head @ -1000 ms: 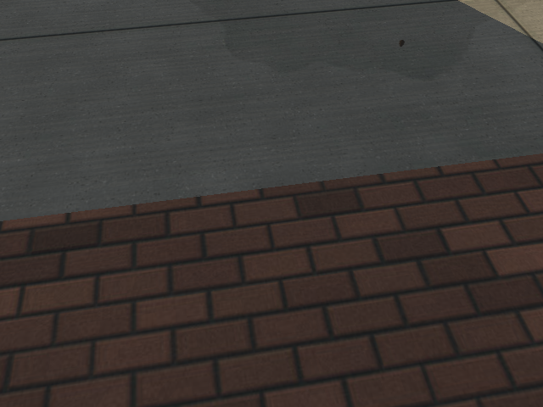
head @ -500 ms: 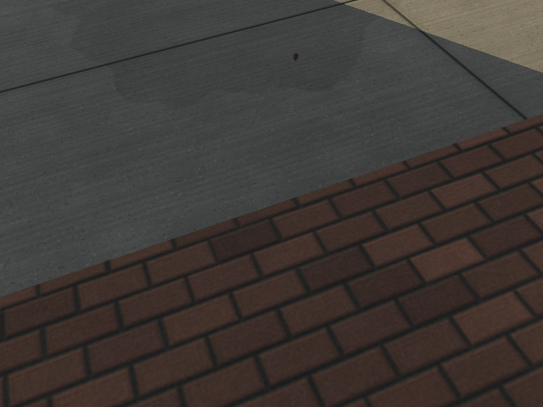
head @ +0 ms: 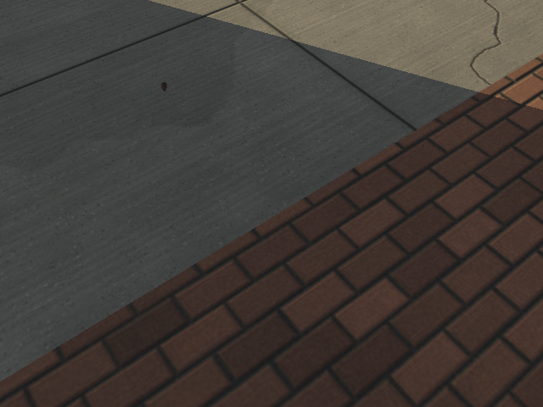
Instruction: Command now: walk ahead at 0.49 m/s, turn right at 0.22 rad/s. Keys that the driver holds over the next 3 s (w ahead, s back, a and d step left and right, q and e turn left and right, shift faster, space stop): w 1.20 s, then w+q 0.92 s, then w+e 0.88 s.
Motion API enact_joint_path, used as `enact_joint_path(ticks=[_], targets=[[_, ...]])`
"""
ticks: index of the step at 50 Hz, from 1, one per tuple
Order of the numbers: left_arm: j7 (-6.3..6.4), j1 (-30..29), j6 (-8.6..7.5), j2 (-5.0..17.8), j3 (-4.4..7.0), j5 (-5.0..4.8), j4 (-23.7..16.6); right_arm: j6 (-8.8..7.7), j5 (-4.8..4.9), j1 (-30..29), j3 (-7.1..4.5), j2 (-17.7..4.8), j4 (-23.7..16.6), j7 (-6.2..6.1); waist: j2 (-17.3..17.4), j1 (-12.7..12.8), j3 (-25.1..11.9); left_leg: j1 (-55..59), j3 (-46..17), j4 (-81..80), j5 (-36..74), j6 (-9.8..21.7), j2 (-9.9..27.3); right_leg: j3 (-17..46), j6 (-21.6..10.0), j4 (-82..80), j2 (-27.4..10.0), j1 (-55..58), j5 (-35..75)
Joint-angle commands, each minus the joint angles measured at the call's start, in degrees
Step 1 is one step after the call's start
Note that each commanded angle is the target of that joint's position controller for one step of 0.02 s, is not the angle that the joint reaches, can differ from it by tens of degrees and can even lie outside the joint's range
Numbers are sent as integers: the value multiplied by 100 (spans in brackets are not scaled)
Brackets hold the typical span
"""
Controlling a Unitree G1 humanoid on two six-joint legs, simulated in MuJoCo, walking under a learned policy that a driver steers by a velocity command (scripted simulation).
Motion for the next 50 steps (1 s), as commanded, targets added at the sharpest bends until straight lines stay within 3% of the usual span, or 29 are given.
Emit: enact_joint_path(ticks=[1,4,6,9,13,15,16,17,18,19,20,21,22,23,24,26,29,35,40,43,44,45,46,47,48,49,50], targets=[[-14,156,-61,239,66,26,-397,-65,-6,188,-56,-400,-146,21,510,97,-304,1000,-1806,-1401,334,1125,1583,67,13,-272,-656,-1064,321],[-11,-394,-47,151,-10,104,-658,-54,52,420,-125,-709,-14,-19,444,18,-59,821,-1433,-1676,646,1237,1642,-125,165,-1202,-814,-1382,731],[-34,-808,-73,135,-52,116,-792,3,79,539,-144,-813,26,-57,431,-95,-15,830,-1126,-1715,738,1132,1535,-232,208,-1983,-798,-1359,1381],[-91,-1371,-109,142,-85,71,-927,72,143,797,-134,-899,125,-71,517,-287,63,775,-702,-1601,811,918,1346,-476,249,-2986,-579,-943,2107],[-187,-1927,-135,298,-62,-2,-1190,168,190,1149,-126,-965,299,-66,612,-406,173,1307,-826,-1331,571,790,1654,-501,126,-3597,-446,-835,1952],[-230,-1848,-165,432,-12,4,-1236,237,193,1102,-146,-1048,323,-82,654,-239,126,1563,-875,-1026,826,686,1795,-563,-32,-3862,-349,-540,1605],[-231,-1498,-177,544,57,25,-1152,272,188,1000,-145,-1079,307,-94,653,14,-51,1572,-758,-585,1499,582,1708,-684,-131,-4029,-210,5,1520],[-202,-710,-177,780,195,45,-906,298,156,987,-99,-970,291,-102,547,370,-513,1412,-503,366,2245,441,1423,-772,-283,-4124,-77,1046,1471],[-143,420,-167,1225,347,97,-680,288,47,925,10,-736,129,-117,38,808,-1317,455,-163,2082,1513,202,1081,175,-649,-4061,-934,2662,1521],[-148,857,-111,1774,455,160,-592,163,38,1527,217,-20,12,-103,-1515,549,-1917,-1837,49,4166,-1573,-165,110,2772,-1487,-4666,-2223,4464,691],[-177,949,-120,1263,330,92,-571,41,158,1478,118,-500,101,-79,-1258,649,-2054,-2557,-741,5087,-2469,-106,253,3719,-1599,-5175,-2345,4482,172],[-185,499,-141,969,230,73,-639,-20,271,1015,12,-869,-42,-54,-868,553,-1246,-2930,-743,5242,-2022,-6,573,2882,-1344,-5192,-2156,3835,429],[-196,58,-142,795,171,82,-726,-19,238,670,9,-851,-107,-74,-432,402,-873,-2727,-615,5015,-1478,6,845,2089,-1172,-5262,-1877,3089,1008],[-227,-261,-143,661,136,117,-761,12,143,485,-8,-768,-140,-97,-181,244,-585,-2497,-578,4667,-1134,-25,1004,1612,-1082,-5441,-1645,2443,1463],[-247,-431,-164,522,95,152,-769,86,102,530,-31,-706,-133,-103,-220,60,-487,-2160,-617,4410,-903,-40,1141,1253,-1008,-5625,-1452,2031,1764],[-268,-415,-231,548,116,133,-673,228,95,660,-6,-475,-100,-102,-259,-96,-428,-1837,-560,4137,-668,-108,1164,875,-1066,-5900,-1328,1639,2160],[-200,-156,-256,719,173,124,-466,308,44,224,-17,-434,-267,-129,-90,-72,-168,-2237,-540,3444,-42,-229,1179,489,-1113,-6120,-1292,1615,2539],[-71,383,-159,841,173,70,-133,240,70,-977,34,-279,-602,-40,-124,309,124,-2185,-314,1559,1406,-227,953,-57,-832,-6242,-1101,1868,2248],[-32,830,-36,899,183,39,186,163,135,-1731,61,-302,-940,112,-148,518,366,-2393,-251,880,1003,-72,806,6,-793,-5906,-1429,2713,2326],[5,738,41,996,219,26,244,109,134,-1606,25,-427,-988,194,-281,322,225,-1883,-119,636,416,135,639,6,-659,-5472,-1549,3005,3159],[11,630,64,1056,232,31,229,99,123,-1282,-32,-542,-916,188,-374,116,1,-1289,36,582,276,229,459,-67,-592,-5102,-1487,2989,4080],[16,516,97,1030,214,44,208,100,110,-550,-146,-722,-696,154,-355,-276,-439,-256,211,460,358,373,254,-268,-472,-4286,-1251,2830,4948],[25,464,98,890,146,97,118,108,81,517,-282,-1046,-413,92,-194,-701,-1162,1438,-195,678,621,639,641,-474,-285,-2977,-970,1961,4521],[-29,1072,-8,302,-37,119,11,150,-39,1314,-428,-1612,-290,45,1002,-641,-2130,3935,-2620,597,5,1498,2185,-773,155,-618,-138,-452,2219],[-63,1133,-151,240,-79,76,120,186,41,1453,-334,-1309,-214,52,1583,-648,-2606,4357,-4398,-341,-564,1771,2682,13,186,437,298,-1423,-1213],[-92,598,-237,833,91,-87,-26,191,93,1069,-228,-995,-247,43,1180,-638,-1710,3664,-3735,-501,-918,1441,2456,227,93,853,-78,-1968,-1024],[-80,145,-264,883,101,-129,-174,198,101,586,-176,-836,-349,32,811,-467,-1038,2723,-2906,-634,-652,1235,2258,-2,41,646,-400,-1983,-477]])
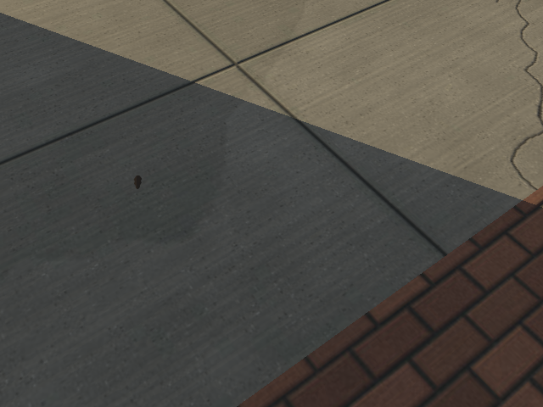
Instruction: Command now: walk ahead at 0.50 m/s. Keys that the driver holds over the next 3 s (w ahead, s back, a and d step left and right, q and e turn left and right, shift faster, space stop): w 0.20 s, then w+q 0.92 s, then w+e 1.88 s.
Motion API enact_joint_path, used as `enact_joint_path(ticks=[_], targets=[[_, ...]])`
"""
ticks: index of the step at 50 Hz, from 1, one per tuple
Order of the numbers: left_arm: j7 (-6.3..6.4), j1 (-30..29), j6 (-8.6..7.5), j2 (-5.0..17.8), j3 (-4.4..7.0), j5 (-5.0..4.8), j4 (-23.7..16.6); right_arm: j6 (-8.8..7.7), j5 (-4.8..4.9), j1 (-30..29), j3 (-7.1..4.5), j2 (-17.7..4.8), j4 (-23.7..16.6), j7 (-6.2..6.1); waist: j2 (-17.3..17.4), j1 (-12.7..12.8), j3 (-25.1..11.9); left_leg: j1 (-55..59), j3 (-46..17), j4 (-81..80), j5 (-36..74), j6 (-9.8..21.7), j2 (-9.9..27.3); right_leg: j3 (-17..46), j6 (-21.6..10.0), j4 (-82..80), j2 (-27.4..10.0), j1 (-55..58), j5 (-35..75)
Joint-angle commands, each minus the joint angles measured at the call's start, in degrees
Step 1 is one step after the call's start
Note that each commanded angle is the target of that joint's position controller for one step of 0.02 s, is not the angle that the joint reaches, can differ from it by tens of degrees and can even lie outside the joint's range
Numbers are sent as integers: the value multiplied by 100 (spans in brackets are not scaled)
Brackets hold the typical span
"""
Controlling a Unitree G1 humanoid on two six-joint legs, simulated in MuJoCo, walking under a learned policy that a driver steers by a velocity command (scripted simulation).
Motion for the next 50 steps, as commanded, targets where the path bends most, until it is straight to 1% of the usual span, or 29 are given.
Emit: enact_joint_path(ticks=[1,2,4,5,7,9,14,16,18,20,21,22,23,24,25,26,27,28,29,31,34,39,43,45,46,47,48,49,50], targets=[[36,-607,-222,775,179,-12,-636,21,-9,931,-181,-658,36,-23,213,-517,-517,2580,-2394,-1753,-9,975,1646,156,-131,1163,-594,-2795,581],[60,-425,-156,672,203,29,-641,-19,-69,747,-163,-595,12,-15,553,-256,-448,2067,-2065,-1931,290,987,1545,205,-105,864,-773,-2422,889],[69,-170,-13,455,186,53,-538,-77,-62,701,-164,-524,77,15,579,-90,-359,1519,-1645,-2245,579,1037,1332,172,-15,594,-857,-1968,1108],[85,-201,30,398,185,49,-543,-99,-67,751,-183,-593,137,2,497,-44,-298,1407,-1474,-2340,716,1060,1291,133,23,456,-879,-1994,1223],[104,-605,58,412,197,100,-700,-104,-62,936,-221,-744,248,-60,392,-95,-114,1447,-1254,-2453,1127,1099,1304,113,132,-57,-926,-2405,1697],[90,-1009,38,372,190,129,-824,-62,-44,1162,-234,-802,350,-128,329,-208,-57,1651,-1060,-2484,1305,1025,1247,80,184,-721,-915,-2649,2310],[-11,-2099,-64,237,123,92,-1139,31,59,1707,-245,-922,567,-212,320,-562,158,1869,-934,-2439,948,847,1099,-101,227,-2374,-583,-2374,3204],[-78,-2429,-117,268,113,60,-1257,87,88,1895,-257,-952,644,-232,344,-658,228,2114,-1078,-2248,840,853,1205,-91,240,-2745,-474,-2331,3102],[-145,-2587,-185,352,124,38,-1350,143,108,1959,-280,-976,685,-270,422,-621,243,2329,-1283,-1992,793,802,1348,-8,188,-3054,-406,-2172,2872],[-169,-2362,-243,544,184,36,-1319,188,111,1868,-325,-1056,675,-304,565,-419,117,2442,-1493,-1679,960,693,1449,-2,97,-3248,-318,-1662,2493],[-156,-2009,-267,650,238,41,-1232,212,111,1762,-335,-1073,650,-309,613,-193,-56,2394,-1482,-1326,1356,615,1377,-103,13,-3384,-225,-1102,2337],[-109,-1250,-285,887,365,64,-1010,220,81,1716,-290,-945,610,-303,524,151,-540,2159,-1293,-491,1837,461,1051,-161,-155,-3458,-198,21,2299],[-47,-222,-295,1280,480,167,-858,210,-13,1638,-170,-619,436,-289,55,558,-1443,1188,-992,1168,958,239,635,672,-524,-3214,-1098,1715,2334],[-45,196,-219,1719,592,188,-733,108,60,2378,7,39,312,-278,-1561,282,-2249,-1070,-460,3190,-1847,-143,-234,3030,-1320,-3616,-2479,3752,1428],[-46,195,-205,1149,443,175,-790,49,173,2247,-108,-482,373,-275,-1383,411,-2255,-1653,-1129,4068,-2489,-130,-4,3718,-1299,-4087,-2475,3561,680],[-29,-200,-208,821,340,150,-849,42,255,1772,-230,-874,242,-280,-965,391,-1436,-1948,-1131,4273,-2032,-78,253,2835,-1037,-4200,-2299,2851,679],[-28,-589,-203,677,285,155,-882,70,231,1516,-241,-830,196,-301,-588,237,-986,-1782,-987,4161,-1551,-89,514,2132,-903,-4345,-2082,2079,1101],[-45,-886,-200,512,243,160,-858,112,157,1378,-268,-761,165,-309,-458,92,-602,-1596,-961,3891,-1226,-107,665,1612,-842,-4570,-1865,1425,1460],[-47,-1056,-221,436,220,197,-835,187,148,1458,-296,-653,156,-294,-629,-93,-435,-1288,-986,3703,-998,-112,819,1183,-785,-4767,-1721,980,1678],[-49,-1185,-262,443,250,191,-763,333,167,1497,-283,-420,113,-263,-604,-226,-235,-1066,-895,3534,-801,-154,887,615,-834,-5074,-1620,540,2033],[3,-1112,-292,638,333,205,-626,445,114,1196,-293,-361,-90,-260,-357,-259,-34,-1393,-943,3036,-254,-237,930,38,-920,-5267,-1665,513,2527],[91,-953,-203,872,406,182,-511,388,84,370,-239,-282,-372,-88,-237,-19,158,-1320,-582,1527,920,-232,843,-862,-776,-5319,-1548,771,2756],[105,-646,-81,1055,472,74,-381,398,86,-290,-208,-298,-689,36,-204,187,377,-1376,-266,835,700,-93,759,-1166,-676,-5155,-1734,1373,2795],[101,-601,-2,1153,510,11,-336,412,85,-394,-235,-381,-816,85,-259,139,390,-1288,-88,653,231,60,637,-1289,-582,-4845,-1832,1710,3323],[105,-658,33,1234,532,-14,-346,422,79,-312,-274,-460,-850,98,-333,30,283,-1013,68,602,-58,167,485,-1385,-522,-4527,-1837,1799,4172],[113,-723,72,1321,556,-46,-367,438,76,-55,-339,-573,-829,95,-437,-158,54,-540,262,594,-341,286,260,-1483,-457,-4017,-1811,1838,5211],[117,-839,125,1358,562,-79,-391,445,96,613,-461,-752,-674,81,-408,-574,-316,356,454,361,-311,450,-40,-1652,-347,-3059,-1669,1703,5984],[126,-810,143,1231,505,-53,-416,465,117,1636,-679,-1133,-369,7,-209,-1043,-853,1911,405,92,-35,668,-316,-1782,-132,-1678,-1399,1017,5748],[114,-665,97,703,325,227,-577,510,147,2227,-840,-1745,-240,-120,1038,-1018,-1210,3431,-1520,-54,246,1073,897,-1766,178,329,-984,-752,2222]])
Over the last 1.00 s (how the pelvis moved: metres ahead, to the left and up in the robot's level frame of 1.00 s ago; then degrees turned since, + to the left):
0.54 -0.03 -0.01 -1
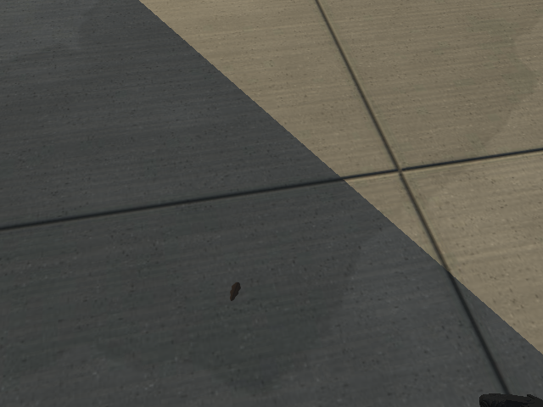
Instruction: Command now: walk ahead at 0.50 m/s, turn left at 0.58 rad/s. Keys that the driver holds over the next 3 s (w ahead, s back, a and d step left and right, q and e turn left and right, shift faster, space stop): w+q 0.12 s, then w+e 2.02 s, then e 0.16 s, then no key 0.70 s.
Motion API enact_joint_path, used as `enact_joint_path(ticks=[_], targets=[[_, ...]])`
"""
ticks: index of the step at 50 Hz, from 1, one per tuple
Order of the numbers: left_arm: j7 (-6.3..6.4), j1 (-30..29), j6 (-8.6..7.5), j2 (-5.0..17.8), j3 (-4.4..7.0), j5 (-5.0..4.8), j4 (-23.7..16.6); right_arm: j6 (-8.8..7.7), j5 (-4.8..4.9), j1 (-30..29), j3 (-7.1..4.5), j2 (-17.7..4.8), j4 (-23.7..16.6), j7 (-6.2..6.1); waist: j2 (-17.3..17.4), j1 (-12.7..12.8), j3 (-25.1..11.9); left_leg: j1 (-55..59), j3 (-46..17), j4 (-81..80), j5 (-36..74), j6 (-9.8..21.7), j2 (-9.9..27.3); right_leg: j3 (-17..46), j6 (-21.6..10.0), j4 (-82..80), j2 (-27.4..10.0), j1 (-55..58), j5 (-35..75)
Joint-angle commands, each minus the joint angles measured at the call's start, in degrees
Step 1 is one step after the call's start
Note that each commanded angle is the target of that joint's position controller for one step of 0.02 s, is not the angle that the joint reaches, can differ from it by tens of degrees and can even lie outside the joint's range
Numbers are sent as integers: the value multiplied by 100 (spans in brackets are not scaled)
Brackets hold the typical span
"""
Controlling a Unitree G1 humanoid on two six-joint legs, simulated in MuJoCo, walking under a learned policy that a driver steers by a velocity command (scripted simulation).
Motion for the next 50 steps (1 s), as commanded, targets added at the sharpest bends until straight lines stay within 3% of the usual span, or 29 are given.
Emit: enact_joint_path(ticks=[1,2,3,4,5,6,8,11,16,21,23,25,26,27,28,29,30,31,32,33,34,37,39,42,45,47,49,50], targets=[[-46,89,-290,104,-135,153,-878,-62,8,1938,-584,-1980,24,-115,1679,-529,-2186,5092,-4981,-1666,-1266,1896,1789,1390,-129,4663,874,-4223,-985],[-106,-693,-478,683,-22,-103,-958,-156,-24,1989,-420,-1408,-6,-45,661,-953,-1972,4944,-4852,-2163,-1316,1565,1793,2120,-272,4931,610,-4839,-638],[-125,-947,-564,726,-12,-202,-1066,-234,-49,1801,-347,-1176,28,-39,540,-844,-1296,4364,-4031,-2099,-891,1338,1628,2042,-432,4644,391,-5080,-100],[-67,-896,-583,659,-18,-81,-964,-268,-36,1391,-288,-997,-39,-46,24,-565,-921,3514,-3347,-2042,-256,1132,1367,2079,-458,4167,123,-4716,366],[-30,-819,-546,717,31,58,-904,-270,-58,1036,-228,-808,-116,-72,53,-344,-727,2820,-2830,-2076,309,1011,1150,2105,-422,3676,-38,-4266,639],[-46,-721,-468,729,54,81,-885,-270,-116,881,-188,-728,-202,-103,179,-201,-660,2398,-2600,-2202,614,968,1010,2133,-390,3470,-115,-3904,818],[-79,-510,-325,558,30,97,-773,-315,-130,885,-156,-673,-165,-162,162,-109,-664,2119,-2103,-2368,1368,965,941,1979,-267,3069,-140,-3687,1130],[-83,-929,-228,383,-41,109,-857,-365,-131,1211,-162,-770,37,-252,186,-267,-407,2109,-1502,-2555,2009,847,855,1868,-128,2232,-144,-4017,2002],[-201,-1591,-259,268,-133,-4,-1002,-403,-169,1438,-126,-824,275,-300,290,-598,-70,2295,-857,-2838,1301,454,772,1723,-292,715,43,-3951,3571],[-377,-2066,-287,254,-187,-61,-1253,-356,-170,1668,-141,-853,582,-308,173,-791,267,3304,-537,-2698,1618,399,1154,1742,-545,63,280,-4409,3224],[-472,-2078,-310,257,-195,-49,-1347,-286,-153,1649,-156,-898,627,-343,208,-730,216,3687,-408,-2368,2451,317,1280,1620,-691,-51,407,-4410,2738],[-507,-1709,-291,407,-127,-17,-1333,-220,-154,1488,-184,-1037,572,-405,436,-485,-173,3843,-204,-1664,4511,172,1247,1270,-882,-1,743,-3722,2161],[-493,-1253,-263,589,-36,-5,-1259,-170,-159,1427,-194,-1112,540,-442,544,-236,-509,3859,-107,-981,5506,87,1180,1105,-1001,51,969,-3110,1901],[-451,-424,-245,832,99,2,-1083,-124,-145,1291,-178,-1132,493,-476,436,231,-944,3462,97,164,5715,-87,986,1062,-1182,-217,1161,-1938,2153],[-364,473,-199,1247,230,32,-978,-160,-211,1348,-106,-1023,365,-513,-142,570,-1578,2105,190,1907,4057,-307,775,2370,-1577,-214,314,-159,2376],[-365,643,-225,1590,292,-35,-967,-324,-332,2119,160,-164,235,-352,-1567,-8,-2253,-533,-231,4001,-1628,-735,-533,5517,-2779,-574,-1103,2006,1469],[-339,830,-205,1059,169,-70,-923,-537,-144,1594,103,-638,235,-254,-1054,432,-2475,-1303,-1129,4556,-2190,-634,-495,6256,-2704,-1305,-1102,2346,679],[-292,516,-195,885,119,-31,-1007,-676,63,1009,46,-881,4,-191,-794,472,-1596,-1736,-1169,4401,-1717,-516,-149,5435,-2395,-1446,-952,1727,751],[-271,136,-187,794,84,-5,-1128,-744,20,726,75,-846,-78,-207,-147,285,-1106,-1563,-1086,3915,-1308,-470,99,4857,-2217,-1526,-742,825,1195],[-260,-173,-179,684,44,14,-1225,-748,-119,613,35,-855,-96,-239,99,61,-701,-1273,-1015,3407,-1133,-529,235,4448,-2154,-1635,-560,-12,1838],[-236,-328,-180,612,4,80,-1313,-695,-188,703,-1,-869,-116,-255,-11,-144,-607,-872,-1028,3157,-1035,-584,341,4185,-2153,-1768,-404,-539,2297],[-170,-425,-166,705,31,39,-1418,-517,-238,921,22,-672,-148,-297,-239,-367,-428,-564,-826,2291,-915,-851,419,3653,-2169,-1972,-186,-1373,2975],[-101,-316,-151,888,91,12,-1418,-466,-258,565,82,-528,-278,-324,-289,-276,-321,-454,-688,1485,-236,-1014,338,3297,-2047,-2015,18,-1757,3083],[-35,-67,-75,918,113,-46,-1368,-499,-229,-76,141,-389,-419,-296,-426,19,-315,40,-628,150,1103,-1080,57,3020,-1707,-1855,351,-1995,2659],[-16,253,5,893,113,-80,-1285,-555,-128,-471,107,-491,-553,-236,-541,188,-358,234,-723,-467,1351,-1061,-131,3388,-1584,-1558,243,-1677,2212],[0,325,45,846,107,-79,-1286,-607,-104,-492,39,-653,-586,-195,-608,135,-395,306,-862,-773,1021,-956,-161,3796,-1502,-1213,98,-1265,1958],[7,204,72,834,115,-49,-1340,-667,-82,-179,-41,-782,-528,-180,-777,-106,-430,727,-845,-980,626,-755,-158,4086,-1383,-827,30,-1108,1986],[0,134,71,702,73,-31,-1388,-693,-107,267,-112,-888,-418,-205,-775,-356,-618,1397,-791,-1181,623,-589,-102,4009,-1236,-420,215,-1210,2141]])
Over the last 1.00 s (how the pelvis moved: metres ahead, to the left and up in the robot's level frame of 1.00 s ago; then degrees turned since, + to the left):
0.51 0.05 -0.01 24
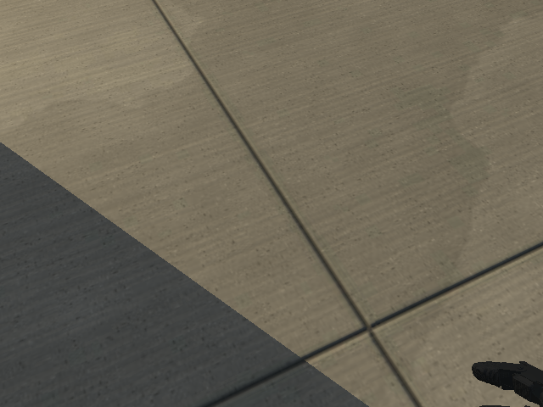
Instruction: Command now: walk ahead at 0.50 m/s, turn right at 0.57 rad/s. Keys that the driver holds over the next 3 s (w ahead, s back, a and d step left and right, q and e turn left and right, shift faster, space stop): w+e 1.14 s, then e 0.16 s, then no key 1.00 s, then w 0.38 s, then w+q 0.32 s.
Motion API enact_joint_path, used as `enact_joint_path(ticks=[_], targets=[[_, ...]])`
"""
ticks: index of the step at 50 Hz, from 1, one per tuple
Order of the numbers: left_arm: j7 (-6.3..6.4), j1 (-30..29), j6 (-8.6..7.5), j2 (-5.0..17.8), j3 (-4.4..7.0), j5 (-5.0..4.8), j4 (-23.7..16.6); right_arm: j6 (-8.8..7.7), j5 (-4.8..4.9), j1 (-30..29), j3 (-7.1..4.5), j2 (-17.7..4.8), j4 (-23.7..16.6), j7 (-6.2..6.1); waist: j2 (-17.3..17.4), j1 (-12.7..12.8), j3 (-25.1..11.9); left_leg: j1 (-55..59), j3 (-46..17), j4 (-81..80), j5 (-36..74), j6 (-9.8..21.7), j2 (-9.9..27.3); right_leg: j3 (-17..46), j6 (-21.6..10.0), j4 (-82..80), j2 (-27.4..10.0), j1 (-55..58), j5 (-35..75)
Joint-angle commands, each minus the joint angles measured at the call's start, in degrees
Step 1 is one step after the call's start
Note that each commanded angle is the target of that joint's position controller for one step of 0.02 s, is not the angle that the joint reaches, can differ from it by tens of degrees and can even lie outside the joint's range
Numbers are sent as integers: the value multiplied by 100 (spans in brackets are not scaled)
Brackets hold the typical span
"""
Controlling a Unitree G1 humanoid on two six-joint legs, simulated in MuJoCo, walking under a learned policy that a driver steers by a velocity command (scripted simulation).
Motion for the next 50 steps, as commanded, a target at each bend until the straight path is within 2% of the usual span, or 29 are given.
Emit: enact_joint_path(ticks=[1,2,3,4,5,6,8,10,13,18,22,24,25,26,27,28,29,30,31,32,33,34,36,39,42,45,47,49,50], targets=[[-5,-283,-68,390,55,69,-473,-168,-90,1127,-419,-1068,-188,-71,-548,-948,-983,2572,-465,-94,-340,582,693,767,-357,1273,-880,-920,1644],[10,247,-123,40,-51,15,-620,-111,-204,1851,-536,-1535,-87,-108,734,-916,-1775,4561,-2488,-298,-1173,1339,1937,-111,54,3159,-81,-2636,90],[2,507,-162,315,-61,-66,-697,-44,-70,2081,-541,-1442,58,-56,1814,-844,-1898,4852,-4274,-761,-2481,1736,2559,-294,163,4294,-289,-3805,-1231],[-5,201,-133,779,57,-86,-609,-14,-19,1777,-410,-935,-48,-72,1021,-953,-1151,4248,-3647,-899,-3033,1524,2328,-186,225,4785,-620,-4130,-739],[-14,-269,-93,859,91,-23,-673,38,-35,1533,-347,-748,-75,-93,530,-975,-593,3543,-2685,-932,-2551,1290,2047,-410,258,4826,-803,-4089,-284],[-25,-499,-84,785,101,33,-749,70,-77,1292,-304,-664,-55,-92,323,-856,-255,2913,-2071,-1078,-1907,1198,1792,-478,266,4594,-954,-3937,58],[-80,-515,-28,606,115,-7,-794,59,-105,1062,-243,-500,6,-94,510,-635,28,2208,-1198,-1379,-1080,1116,1468,-548,269,4234,-1200,-3545,388],[-105,-540,33,401,74,-16,-852,8,-65,1067,-278,-561,104,-79,538,-583,57,2044,-696,-1599,-582,1220,1435,-660,329,4017,-1266,-3511,597],[-114,-819,56,309,37,29,-961,-8,-78,1130,-354,-772,273,-89,310,-598,85,2205,-144,-1735,114,1314,1521,-663,436,3382,-1329,-3735,1173],[-278,-1614,-30,162,-39,21,-1120,87,-26,1281,-387,-970,492,-128,213,-886,248,2463,828,-1719,504,1071,1370,-1082,344,1776,-1223,-3396,2420],[-403,-2081,-31,209,-30,-9,-1363,204,87,1519,-448,-1172,673,-125,244,-964,426,3043,1133,-1503,999,929,1588,-1385,100,1103,-1091,-3272,1999],[-424,-1905,-7,382,60,27,-1402,273,139,1483,-500,-1337,685,-152,400,-745,221,3280,1372,-869,2772,811,1609,-1688,-134,955,-779,-2729,1387],[-412,-1515,16,541,151,44,-1336,315,160,1465,-528,-1424,681,-177,483,-486,-54,3304,1497,-203,3740,744,1570,-1850,-279,896,-545,-2143,1142],[-372,-641,35,785,306,32,-1114,352,180,1391,-511,-1399,661,-203,383,24,-502,2971,1683,907,4053,598,1407,-1931,-487,524,-291,-935,1454],[-264,385,88,1183,500,13,-859,327,82,1462,-422,-1189,584,-229,-9,476,-1036,1671,1695,2525,2773,364,1204,-1214,-769,448,-583,884,1642],[-206,246,50,1921,584,-46,-882,191,-193,2046,-122,-304,220,-131,-1725,-260,-1520,-1051,1363,4676,-2881,1,108,2016,-1834,127,-2206,2903,1052],[-225,529,-35,1495,452,-14,-1052,-34,-4,1511,-151,-713,154,-47,-1175,206,-2440,-1692,16,5402,-3293,52,-89,3603,-2152,-818,-2621,3212,28],[-247,348,-112,1168,345,46,-954,-137,223,892,-239,-1020,-19,-6,-834,297,-1558,-2148,-39,5338,-2704,164,185,2770,-1807,-962,-2441,2668,352],[-239,19,-148,1024,294,30,-954,-189,174,783,-193,-932,-53,-30,-452,48,-1007,-1969,-1,4832,-2194,220,414,2095,-1608,-968,-2200,1788,823],[-226,-400,-148,850,229,44,-1016,-185,17,792,-210,-932,16,-71,-235,-218,-640,-1579,10,4343,-1932,172,582,1560,-1462,-1005,-1982,944,1456],[-206,-665,-152,732,177,115,-1105,-126,-52,914,-251,-986,48,-76,-332,-447,-490,-1132,-28,4064,-1757,130,692,1218,-1423,-1125,-1822,324,1995],[-189,-790,-154,714,165,142,-1134,-54,-74,990,-263,-970,63,-69,-387,-568,-419,-880,-9,3870,-1683,68,701,1092,-1428,-1249,-1736,-45,2226],[-132,-781,-184,764,177,110,-1054,53,-116,995,-225,-798,76,-74,-349,-643,-297,-706,130,3394,-1510,-99,652,740,-1462,-1352,-1624,-558,2726],[-27,-567,-167,921,224,69,-898,94,-141,386,-121,-541,-78,-69,-381,-462,-73,-599,216,2165,-410,-252,473,284,-1261,-1366,-1313,-958,2625],[17,-284,-116,970,244,23,-754,53,-74,-277,-62,-438,-219,2,-508,-174,7,-96,257,956,581,-252,158,217,-1008,-1263,-1134,-1128,1992],[22,-18,-86,947,247,-27,-603,4,10,-516,-129,-629,-328,57,-600,-103,12,91,70,432,556,-158,59,678,-904,-938,-1312,-763,1545],[36,2,-57,908,244,-19,-563,-33,23,-428,-203,-770,-335,77,-735,-196,-6,244,-5,251,101,-23,38,1030,-815,-593,-1436,-445,1467],[35,-101,-18,794,218,2,-579,-75,20,142,-298,-864,-202,52,-862,-519,-152,1009,137,-23,-226,198,-4,1136,-639,-91,-1299,-421,1641],[18,-105,-28,537,126,33,-622,-104,-56,722,-382,-1036,-125,13,-728,-802,-607,2028,-83,-19,-288,436,335,885,-443,760,-1002,-673,1720]])
Over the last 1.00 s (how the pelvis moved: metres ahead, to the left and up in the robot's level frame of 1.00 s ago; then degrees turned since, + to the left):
0.59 -0.01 0.02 -16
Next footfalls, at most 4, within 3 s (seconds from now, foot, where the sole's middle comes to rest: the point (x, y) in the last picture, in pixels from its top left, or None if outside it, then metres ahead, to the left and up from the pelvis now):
0.02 left None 0.18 0.13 -0.77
0.54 right None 0.40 -0.19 -0.77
1.00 left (360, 309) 0.74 -0.13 -0.77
1.46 right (488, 328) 0.71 -0.46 -0.77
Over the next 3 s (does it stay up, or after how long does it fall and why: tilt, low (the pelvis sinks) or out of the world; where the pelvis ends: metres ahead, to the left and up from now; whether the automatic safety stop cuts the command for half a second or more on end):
stays up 0.92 -0.54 -0.02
